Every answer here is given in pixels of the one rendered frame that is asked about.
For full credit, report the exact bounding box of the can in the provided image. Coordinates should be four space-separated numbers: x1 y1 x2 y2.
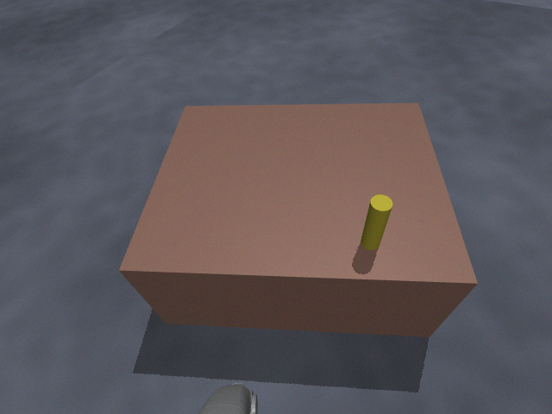
361 195 392 250

